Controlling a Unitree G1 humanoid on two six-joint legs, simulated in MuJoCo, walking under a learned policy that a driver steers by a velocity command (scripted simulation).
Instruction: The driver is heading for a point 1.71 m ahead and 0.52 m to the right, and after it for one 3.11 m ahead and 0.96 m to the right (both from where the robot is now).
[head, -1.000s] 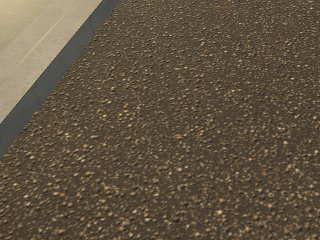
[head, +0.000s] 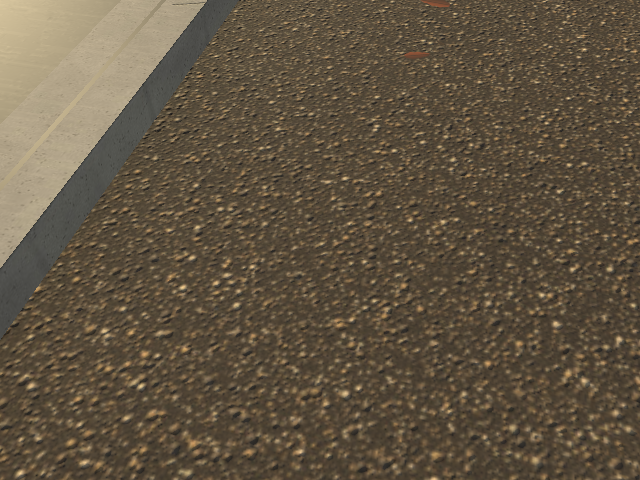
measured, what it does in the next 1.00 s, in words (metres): goes down: right foot, then left foot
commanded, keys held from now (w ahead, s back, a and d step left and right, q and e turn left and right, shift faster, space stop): no key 0.90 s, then w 0.10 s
